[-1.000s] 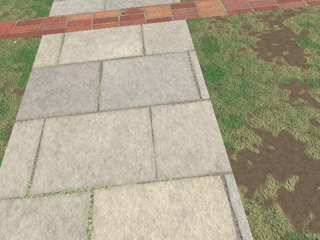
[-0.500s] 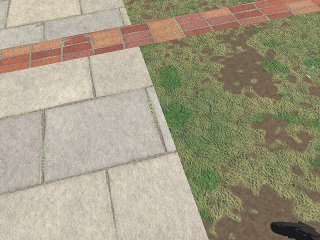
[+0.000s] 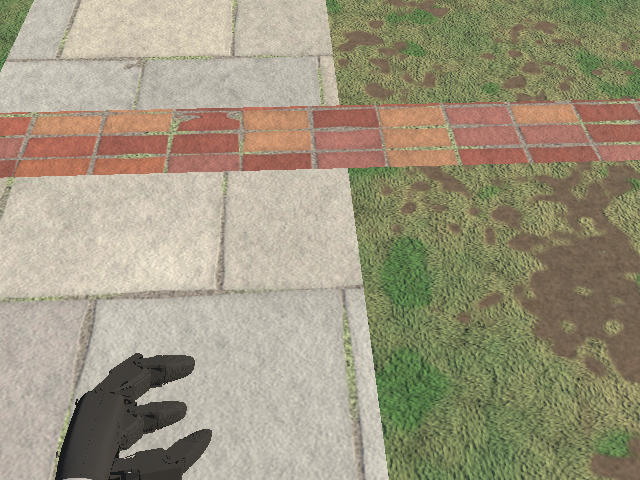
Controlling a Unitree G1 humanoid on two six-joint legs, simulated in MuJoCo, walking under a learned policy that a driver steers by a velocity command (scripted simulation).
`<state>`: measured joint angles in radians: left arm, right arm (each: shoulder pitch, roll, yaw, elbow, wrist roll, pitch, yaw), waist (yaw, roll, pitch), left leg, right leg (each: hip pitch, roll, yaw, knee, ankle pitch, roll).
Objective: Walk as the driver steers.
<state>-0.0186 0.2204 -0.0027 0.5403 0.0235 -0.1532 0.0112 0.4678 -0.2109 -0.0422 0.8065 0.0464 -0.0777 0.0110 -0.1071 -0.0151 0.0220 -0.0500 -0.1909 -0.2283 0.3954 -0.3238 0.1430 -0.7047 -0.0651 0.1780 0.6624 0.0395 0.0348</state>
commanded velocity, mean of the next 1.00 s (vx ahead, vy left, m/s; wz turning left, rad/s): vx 0.22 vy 0.00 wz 0.87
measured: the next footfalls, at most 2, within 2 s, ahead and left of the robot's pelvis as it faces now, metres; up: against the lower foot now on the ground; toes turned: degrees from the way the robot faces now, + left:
right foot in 0.10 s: +0.33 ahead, -0.16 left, +0.00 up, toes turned +14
left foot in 0.52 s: +0.36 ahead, +0.14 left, +0.00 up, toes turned +34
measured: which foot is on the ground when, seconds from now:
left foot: down 0.00-0.08, up 0.10-0.50, down 0.52-0.92, up 0.94-1.00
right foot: up 0.00-0.08, down 0.10-0.52, up 0.54-0.88, down 0.90-1.00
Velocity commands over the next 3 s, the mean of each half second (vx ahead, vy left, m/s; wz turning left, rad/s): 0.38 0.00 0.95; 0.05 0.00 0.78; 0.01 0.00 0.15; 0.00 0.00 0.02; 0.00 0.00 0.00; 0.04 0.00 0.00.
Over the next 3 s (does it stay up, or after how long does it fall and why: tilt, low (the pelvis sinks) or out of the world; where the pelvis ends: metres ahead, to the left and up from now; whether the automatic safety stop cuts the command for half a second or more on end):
stays up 0.36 0.01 0.00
